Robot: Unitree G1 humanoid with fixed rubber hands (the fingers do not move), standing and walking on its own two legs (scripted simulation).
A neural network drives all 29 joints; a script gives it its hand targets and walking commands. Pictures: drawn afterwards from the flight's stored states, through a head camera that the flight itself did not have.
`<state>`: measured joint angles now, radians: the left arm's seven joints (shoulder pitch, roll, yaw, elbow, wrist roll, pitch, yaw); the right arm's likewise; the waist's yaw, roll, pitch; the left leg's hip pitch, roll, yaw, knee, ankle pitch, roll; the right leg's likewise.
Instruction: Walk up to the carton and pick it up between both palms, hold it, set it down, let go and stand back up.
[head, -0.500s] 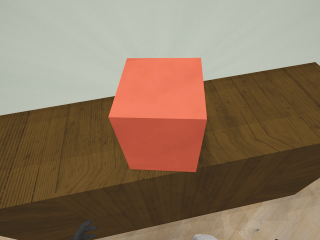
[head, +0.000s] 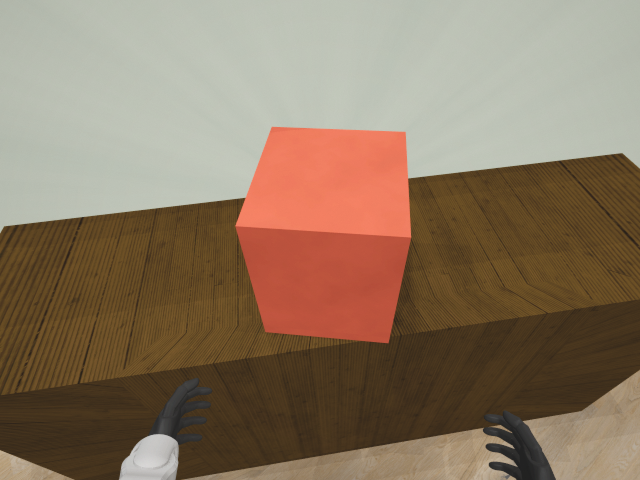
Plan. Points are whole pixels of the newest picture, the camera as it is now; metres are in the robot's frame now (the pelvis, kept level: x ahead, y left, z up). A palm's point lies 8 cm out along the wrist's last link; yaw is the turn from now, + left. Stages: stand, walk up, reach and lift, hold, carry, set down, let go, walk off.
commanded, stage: reach and lift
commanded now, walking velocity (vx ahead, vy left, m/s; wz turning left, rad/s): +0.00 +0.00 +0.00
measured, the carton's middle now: (331, 237) +0.45 +0.01 +0.03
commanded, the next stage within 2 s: none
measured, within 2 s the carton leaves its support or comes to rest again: neither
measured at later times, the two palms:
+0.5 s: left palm (156, 413) +0.21 +0.24 -0.02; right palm (501, 435) +0.18 -0.18 -0.03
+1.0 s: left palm (141, 387) +0.22 +0.24 +0.03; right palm (475, 378) +0.22 -0.15 +0.02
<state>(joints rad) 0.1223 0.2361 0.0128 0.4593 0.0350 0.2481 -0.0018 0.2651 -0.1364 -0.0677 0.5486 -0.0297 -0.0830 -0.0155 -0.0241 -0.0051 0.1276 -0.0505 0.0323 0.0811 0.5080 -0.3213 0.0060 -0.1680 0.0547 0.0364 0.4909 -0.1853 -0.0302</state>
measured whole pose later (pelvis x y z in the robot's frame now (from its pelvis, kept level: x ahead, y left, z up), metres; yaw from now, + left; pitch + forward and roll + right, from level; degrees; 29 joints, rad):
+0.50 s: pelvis +0.04 +0.01 +0.01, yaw +2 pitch -6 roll -1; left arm 0.27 0.27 -0.02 0.28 -0.08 0.01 -0.06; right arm 0.41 -0.05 0.00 0.32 0.06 -0.19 -0.10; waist -0.01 -0.02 0.09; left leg 0.04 0.02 0.06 0.33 -0.27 0.01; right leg -0.06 0.04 0.02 0.31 -0.15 -0.02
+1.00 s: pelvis +0.05 +0.03 +0.01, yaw +3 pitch -6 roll -3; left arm 0.34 0.28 -0.10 0.05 -0.17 -0.08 -0.06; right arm 0.40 -0.04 0.00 0.11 0.15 -0.19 -0.15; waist 0.00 0.02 0.08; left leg 0.05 0.01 0.03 0.38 -0.31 0.03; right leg 0.00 0.03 -0.01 0.26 -0.15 -0.01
